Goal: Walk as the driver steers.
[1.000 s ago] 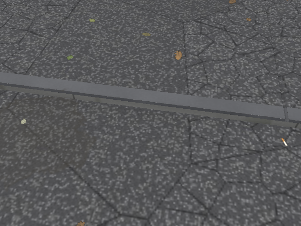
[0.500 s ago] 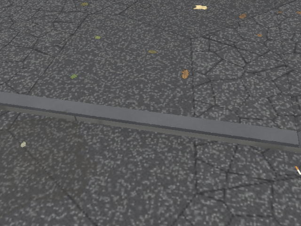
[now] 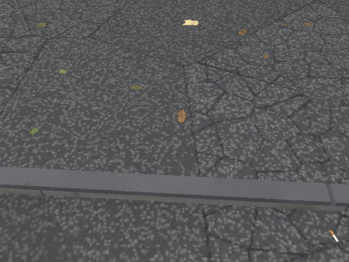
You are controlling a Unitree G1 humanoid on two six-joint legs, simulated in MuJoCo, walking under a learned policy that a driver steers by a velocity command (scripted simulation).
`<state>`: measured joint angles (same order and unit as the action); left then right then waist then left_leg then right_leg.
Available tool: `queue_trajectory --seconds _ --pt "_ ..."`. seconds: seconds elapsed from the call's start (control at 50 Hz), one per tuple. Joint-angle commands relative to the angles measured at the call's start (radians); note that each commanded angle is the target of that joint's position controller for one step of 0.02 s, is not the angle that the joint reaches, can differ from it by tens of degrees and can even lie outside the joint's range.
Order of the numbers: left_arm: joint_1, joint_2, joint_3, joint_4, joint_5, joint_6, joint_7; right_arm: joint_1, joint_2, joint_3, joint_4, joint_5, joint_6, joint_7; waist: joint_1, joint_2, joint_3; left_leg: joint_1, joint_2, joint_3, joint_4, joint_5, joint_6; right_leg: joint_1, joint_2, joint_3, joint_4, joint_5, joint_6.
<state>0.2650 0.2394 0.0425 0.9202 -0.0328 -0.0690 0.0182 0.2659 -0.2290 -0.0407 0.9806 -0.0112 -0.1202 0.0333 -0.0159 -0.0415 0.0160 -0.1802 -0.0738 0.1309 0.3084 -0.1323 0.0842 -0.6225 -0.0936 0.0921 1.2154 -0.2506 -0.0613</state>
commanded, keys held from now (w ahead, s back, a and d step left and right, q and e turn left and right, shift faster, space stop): w+e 0.72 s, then w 0.16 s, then no key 0.12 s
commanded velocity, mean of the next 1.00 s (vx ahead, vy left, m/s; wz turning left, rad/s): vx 0.48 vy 0.00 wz -0.47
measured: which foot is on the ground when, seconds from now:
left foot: down 0.00-0.36, up 0.38-0.82, down 0.84-1.00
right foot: up 0.00-0.32, down 0.34-0.84, up 0.86-1.00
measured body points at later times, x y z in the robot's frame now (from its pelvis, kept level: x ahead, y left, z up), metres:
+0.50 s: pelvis +0.27 -0.11 -0.01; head +0.30 -0.13 +0.44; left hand +0.45 +0.12 -0.12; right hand +0.31 -0.40 -0.13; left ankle +0.24 +0.07 -0.64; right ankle +0.30 -0.18 -0.74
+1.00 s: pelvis +0.54 -0.15 +0.00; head +0.57 -0.16 +0.45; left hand +0.76 +0.04 -0.12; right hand +0.52 -0.44 -0.11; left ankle +0.60 -0.06 -0.74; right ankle +0.43 -0.24 -0.64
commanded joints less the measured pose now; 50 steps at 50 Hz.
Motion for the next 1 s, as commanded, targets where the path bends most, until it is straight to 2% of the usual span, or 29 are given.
queue_trajectory --seconds 0.02,0.14,0.24,0.26,0.3,0.32,0.34,0.36,0.38,0.4,0.42,0.44,0.46,0.48,0.56,0.66,0.72,0.76,0.78,0.8,0.82,0.84,0.86,0.88,0.9,0.92,0.94,0.96,1.0 --pt "0.081 0.042 0.017 -0.038 0.012 0.016 0.008 -0.06 -0.101 -0.015 -0.043 -0.008 -0.025 -0.013 0.055 0.095 0.047 -0.116 0.299 -0.16 -0.237 0.063 0.143 -0.035 -0.055 0.044 -0.041 0.126 0.019" --pt "-0.128 0.025 0.012 -0.114 0.015 -0.005 -0.026 0.027 -0.151 -0.018 -0.026 0.001 -0.006 -0.045 -0.017 0.064 0.047 0.067 0.305 -0.047 -0.21 0.143 0.102 -0.117 -0.037 -0.024 -0.383 0.352 0.027" --pt "-0.273 0.018 0.002 -0.206 0.011 -0.004 -0.064 0.106 -0.184 -0.028 -0.005 0.019 0.029 -0.05 -0.068 0.066 0.089 0.255 0.366 -0.009 -0.136 0.169 0.081 -0.166 -0.023 -0.1 -0.53 0.222 0.003" --pt "-0.278 0.023 0.004 -0.222 0.01 -0.003 -0.071 0.103 -0.192 -0.032 -0.007 0.022 0.036 -0.049 -0.061 0.074 0.088 0.28 0.377 0.001 -0.104 0.222 0.073 -0.152 -0.011 -0.119 -0.545 0.164 -0.01" --pt "-0.227 0.055 0.019 -0.238 0.008 -0.001 -0.08 0.065 -0.216 -0.04 -0.025 0.023 0.048 -0.052 -0.012 0.115 0.039 0.283 0.377 0.044 0.027 0.542 0.045 -0.015 0.049 -0.183 -0.566 0.062 -0.048" --pt "-0.128 0.087 0.038 -0.222 0.007 0.0 -0.081 0.041 -0.225 -0.043 -0.036 0.021 0.057 -0.055 0.05 0.128 -0.025 0.262 0.361 0.074 0.18 0.723 0.026 0.131 0.101 -0.218 -0.588 0.052 -0.073" --pt "0.044 0.149 0.074 -0.178 0.004 0.0 -0.074 0.03 -0.214 -0.038 -0.05 0.02 0.064 -0.059 0.134 0.104 -0.118 0.179 0.312 0.103 0.411 0.765 -0.006 0.375 0.16 -0.223 -0.65 0.106 -0.111" --pt "0.209 0.269 0.116 -0.148 0.006 0.008 -0.05 0.043 -0.182 -0.023 -0.087 0.0 0.053 -0.059 0.185 -0.045 -0.229 -0.107 0.258 0.112 0.761 0.423 -0.058 0.703 -0.017 0.067 -0.676 0.126 -0.185" --pt "0.161 0.345 0.121 -0.182 0.01 0.001 -0.047 0.106 -0.05 0.017 -0.141 -0.003 0.009 -0.041 0.073 -0.26 -0.348 -0.527 0.02 -0.036 1.108 -0.399 -0.109 0.998 -0.256 0.69 -0.86 -0.01 -0.387" --pt "0.197 0.256 0.096 -0.182 0.022 -0.006 -0.05 -0.002 -0.157 -0.005 -0.159 0.032 -0.039 -0.024 0.144 -0.137 -0.384 -0.629 0.067 -0.234 1.163 -0.39 -0.072 1.022 -0.255 0.717 -0.934 0.005 -0.356" --pt "0.158 0.197 0.081 -0.182 0.029 -0.013 -0.046 -0.076 -0.171 -0.011 -0.191 0.059 -0.055 -0.019 0.131 -0.106 -0.258 -0.688 0.112 -0.222 1.131 -0.31 -0.044 0.932 -0.215 0.54 -0.91 0.096 -0.304" --pt "0.074 0.166 0.07 -0.2 0.022 -0.016 -0.048 -0.082 -0.16 -0.009 -0.186 0.042 -0.057 -0.025 0.076 0.022 -0.172 -0.634 0.161 -0.218 1.031 -0.23 -0.041 0.762 -0.167 0.397 -0.911 0.213 -0.263" --pt "0.002 0.132 0.06 -0.223 0.021 -0.017 -0.047 -0.077 -0.171 -0.02 -0.178 0.023 -0.046 -0.033 0.037 0.042 -0.138 -0.555 0.194 -0.213 0.939 -0.193 -0.047 0.632 -0.13 0.307 -0.925 0.294 -0.233" --pt "-0.037 0.114 0.051 -0.241 0.028 -0.016 -0.046 -0.057 -0.169 -0.025 -0.18 0.019 -0.028 -0.032 0.004 0.034 -0.112 -0.491 0.209 -0.217 0.898 -0.175 -0.054 0.544 -0.102 0.268 -0.954 0.33 -0.225" --pt "-0.005 0.168 0.064 -0.241 0.017 -0.024 -0.026 -0.106 -0.128 -0.023 -0.224 -0.008 0.009 -0.037 -0.011 0.031 -0.061 -0.47 0.182 -0.182 0.704 -0.062 -0.119 0.42 -0.055 0.177 -1.001 0.454 -0.236" --pt "0.065 0.18 0.068 -0.232 0.013 -0.008 -0.007 -0.282 -0.092 -0.008 -0.28 0.005 0.004 -0.034 0.058 -0.046 -0.034 -0.4 0.103 -0.161 0.331 0.196 -0.134 0.398 0.004 0.138 -0.972 0.303 -0.168" --pt "0.109 0.175 0.066 -0.216 0.007 -0.001 -0.004 -0.343 -0.119 -0.012 -0.312 0.015 -0.002 -0.023 0.083 -0.058 -0.019 -0.412 0.091 -0.188 0.262 0.182 -0.118 0.471 -0.04 0.227 -0.926 0.236 -0.158" --pt "0.113 0.165 0.062 -0.21 0.008 0.005 0.004 -0.344 -0.135 -0.016 -0.317 0.011 -0.014 -0.01 0.08 -0.063 -0.021 -0.402 0.093 -0.194 0.208 0.166 -0.094 0.54 -0.068 0.262 -0.882 0.225 -0.145" --pt "0.164 0.132 0.053 -0.197 0.011 0.013 0.003 -0.36 -0.151 -0.024 -0.32 0.002 -0.023 -0.007 0.106 -0.029 -0.034 -0.366 0.067 -0.16 0.179 0.095 -0.075 0.592 -0.045 0.274 -0.857 0.29 -0.133" --pt "0.156 0.147 0.052 -0.19 0.014 0.02 0.004 -0.345 -0.137 -0.026 -0.318 0.006 -0.03 -0.007 0.082 -0.057 -0.038 -0.33 0.039 -0.126 0.124 0.038 -0.063 0.635 -0.041 0.275 -0.805 0.413 -0.121" --pt "0.119 0.163 0.053 -0.196 0.014 0.024 0.005 -0.253 -0.149 -0.036 -0.298 0.001 -0.038 -0.009 0.023 -0.091 -0.085 -0.192 0.028 -0.106 0.071 0.058 -0.038 0.629 -0.015 0.259 -0.709 0.587 -0.101" --pt "0.069 0.148 0.044 -0.219 0.024 0.022 0.003 -0.086 -0.192 -0.05 -0.269 -0.006 -0.04 -0.014 -0.057 -0.107 -0.211 0.066 0.118 -0.176 0.109 0.13 0.02 0.539 0.022 0.222 -0.53 0.643 -0.069" --pt "0.086 0.088 0.023 -0.243 0.048 0.009 0.002 0.117 -0.277 -0.071 -0.243 -0.018 -0.034 -0.022 -0.106 0.048 -0.37 0.439 0.333 -0.403 0.204 0.344 0.12 0.261 0.119 0.142 -0.207 0.322 -0.017" --pt "0.234 0.042 0.008 -0.227 0.014 -0.012 -0.003 0.205 -0.294 -0.086 -0.178 0.0 -0.017 -0.01 -0.06 0.357 -0.423 0.64 0.518 -0.798 0.104 0.25 0.267 -0.074 0.222 0.109 0.033 -0.356 0.031" --pt "0.181 0.133 0.024 -0.206 -0.006 -0.017 -0.002 0.171 -0.214 -0.069 -0.193 0.022 -0.011 -0.011 -0.081 0.221 -0.27 0.535 0.506 -0.783 0.071 0.148 0.242 -0.193 0.16 0.146 0.158 -0.345 0.042" --pt "0.063 0.159 0.03 -0.231 0.001 -0.015 -0.003 0.085 -0.161 -0.054 -0.213 0.015 -0.002 -0.016 -0.082 0.139 -0.136 0.387 0.463 -0.614 0.068 0.279 0.202 -0.217 0.132 0.112 0.176 -0.272 0.052" --pt "0.008 0.151 0.031 -0.241 0.019 -0.011 -0.002 0.011 -0.129 -0.037 -0.227 0.003 0.004 -0.015 -0.048 0.069 -0.078 0.247 0.413 -0.496 0.052 0.445 0.178 -0.169 0.101 0.073 0.139 -0.222 0.062" --pt "-0.008 0.137 0.033 -0.252 0.031 -0.006 -0.003 -0.029 -0.109 -0.028 -0.227 0.002 0.008 -0.014 -0.014 0.068 -0.046 0.164 0.377 -0.43 0.032 0.522 0.16 -0.139 0.075 0.042 0.085 -0.197 0.069" --pt "0.027 0.071 0.019 -0.251 0.027 0.008 -0.008 -0.059 -0.095 -0.017 -0.208 -0.001 0.008 -0.017 0.033 0.13 -0.036 0.042 0.317 -0.315 -0.018 0.628 0.137 -0.033 0.054 -0.015 -0.033 -0.152 0.085"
